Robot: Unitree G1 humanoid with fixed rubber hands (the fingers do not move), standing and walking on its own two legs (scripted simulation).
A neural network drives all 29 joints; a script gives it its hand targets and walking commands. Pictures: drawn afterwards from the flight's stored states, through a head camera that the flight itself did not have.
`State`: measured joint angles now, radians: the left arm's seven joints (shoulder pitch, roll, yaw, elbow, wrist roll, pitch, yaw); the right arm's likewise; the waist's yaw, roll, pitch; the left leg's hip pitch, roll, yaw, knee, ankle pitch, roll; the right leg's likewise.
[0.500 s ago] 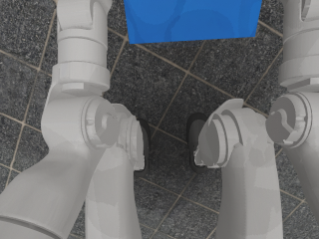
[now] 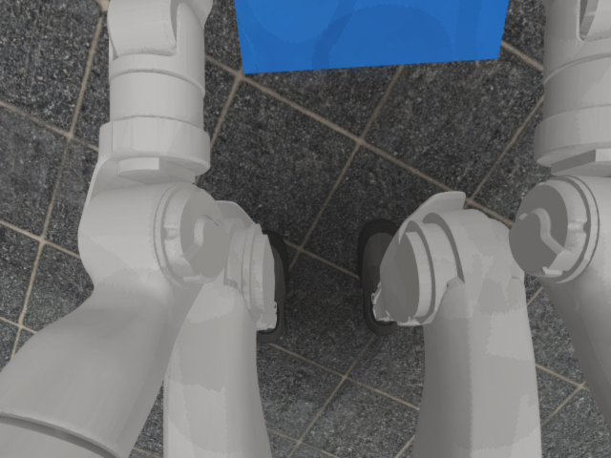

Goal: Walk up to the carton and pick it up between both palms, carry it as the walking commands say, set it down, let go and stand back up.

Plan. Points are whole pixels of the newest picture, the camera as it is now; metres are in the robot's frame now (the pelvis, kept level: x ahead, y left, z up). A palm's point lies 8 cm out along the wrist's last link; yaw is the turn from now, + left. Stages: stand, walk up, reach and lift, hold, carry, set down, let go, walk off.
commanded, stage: set down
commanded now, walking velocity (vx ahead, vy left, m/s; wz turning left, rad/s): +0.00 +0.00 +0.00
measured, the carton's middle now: out of the picture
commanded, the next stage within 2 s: none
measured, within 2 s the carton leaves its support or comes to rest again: rests again in 0.58 s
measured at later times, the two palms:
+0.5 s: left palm out of the picture +0.57 +0.12 -0.17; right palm out of the picture +0.56 -0.18 -0.16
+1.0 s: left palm out of the picture +0.53 +0.15 -0.18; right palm out of the picture +0.52 -0.21 -0.17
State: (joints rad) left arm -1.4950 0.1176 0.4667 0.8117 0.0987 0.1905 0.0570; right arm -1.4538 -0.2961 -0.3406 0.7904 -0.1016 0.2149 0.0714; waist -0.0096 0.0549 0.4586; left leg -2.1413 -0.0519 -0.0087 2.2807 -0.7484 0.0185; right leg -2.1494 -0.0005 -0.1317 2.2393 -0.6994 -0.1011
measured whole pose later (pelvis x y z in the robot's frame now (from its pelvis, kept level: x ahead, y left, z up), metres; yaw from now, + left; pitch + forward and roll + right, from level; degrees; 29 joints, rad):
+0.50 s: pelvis +0.00 +0.00 +0.00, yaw +0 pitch +35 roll -2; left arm -1.50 0.14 0.43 0.87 0.10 0.11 0.06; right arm -1.45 -0.30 -0.35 0.84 -0.10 0.15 0.06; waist -0.01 0.05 0.46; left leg -2.15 -0.05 -0.01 2.29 -0.76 0.02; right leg -2.16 0.00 -0.13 2.25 -0.71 -0.09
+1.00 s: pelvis -0.03 +0.01 -0.02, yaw -1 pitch +30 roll -3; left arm -1.49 0.32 0.09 1.01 -0.15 0.12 0.20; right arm -1.43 -0.42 -0.21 0.94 0.06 0.14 -0.05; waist -0.01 0.05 0.52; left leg -2.17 -0.05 0.00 2.32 -0.66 0.02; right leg -2.17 0.00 -0.13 2.26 -0.61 -0.08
